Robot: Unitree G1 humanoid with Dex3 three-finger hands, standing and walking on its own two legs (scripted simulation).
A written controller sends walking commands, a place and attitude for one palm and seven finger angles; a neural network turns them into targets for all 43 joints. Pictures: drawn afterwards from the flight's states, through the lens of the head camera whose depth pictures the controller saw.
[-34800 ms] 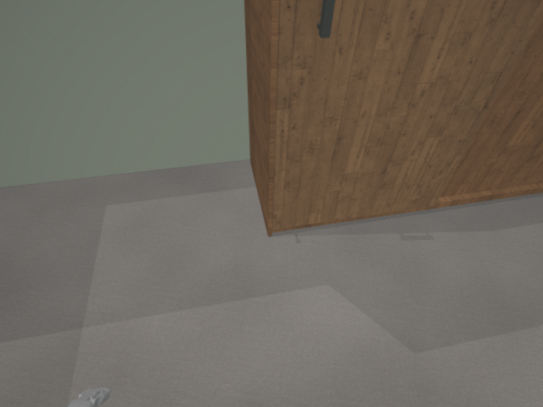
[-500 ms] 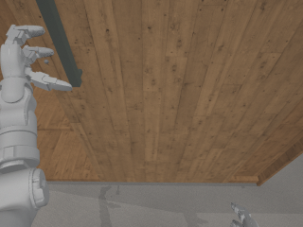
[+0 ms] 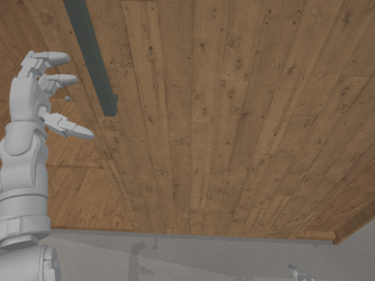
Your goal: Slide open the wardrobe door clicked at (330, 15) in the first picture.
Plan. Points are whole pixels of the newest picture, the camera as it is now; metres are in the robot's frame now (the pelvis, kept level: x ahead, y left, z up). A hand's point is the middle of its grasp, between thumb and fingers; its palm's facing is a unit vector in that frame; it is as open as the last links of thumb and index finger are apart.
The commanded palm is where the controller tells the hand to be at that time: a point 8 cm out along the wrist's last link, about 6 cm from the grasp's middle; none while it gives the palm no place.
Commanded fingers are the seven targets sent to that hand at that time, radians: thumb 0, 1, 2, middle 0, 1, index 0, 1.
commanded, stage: slip the hand off the handle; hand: left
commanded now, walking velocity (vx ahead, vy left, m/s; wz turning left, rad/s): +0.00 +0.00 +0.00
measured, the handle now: (98, 57) +0.45 +0.21 +0.27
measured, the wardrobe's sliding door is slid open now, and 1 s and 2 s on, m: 0.57 0.57 0.57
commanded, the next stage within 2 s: draw the hand back to the body in 0.42 s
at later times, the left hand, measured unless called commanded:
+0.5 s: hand (38, 136) +0.27 +0.25 +0.23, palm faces +0.30 -0.94 -0.15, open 14.7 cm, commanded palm +0.24 +0.29 +0.22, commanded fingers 0.00 -0.55 0.20 -0.25 -1.15 -0.25 -1.15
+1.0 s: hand (27, 178) +0.22 +0.25 +0.20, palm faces +0.20 -0.98 -0.05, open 14.7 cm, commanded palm +0.18 +0.28 +0.21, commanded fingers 0.00 -0.41 0.27 -0.25 -1.07 -0.25 -1.07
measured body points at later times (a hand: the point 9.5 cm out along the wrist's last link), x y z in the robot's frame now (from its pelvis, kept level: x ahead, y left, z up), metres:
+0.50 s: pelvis -0.02 -0.02 +0.00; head -0.05 -0.03 +0.45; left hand +0.25 +0.30 +0.24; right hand +0.19 -0.23 -0.06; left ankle -0.03 +0.08 -0.74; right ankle +0.02 -0.12 -0.74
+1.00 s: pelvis -0.03 -0.03 +0.00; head -0.08 -0.05 +0.45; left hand +0.20 +0.30 +0.21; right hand +0.20 -0.24 -0.05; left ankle -0.03 +0.08 -0.74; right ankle +0.02 -0.12 -0.74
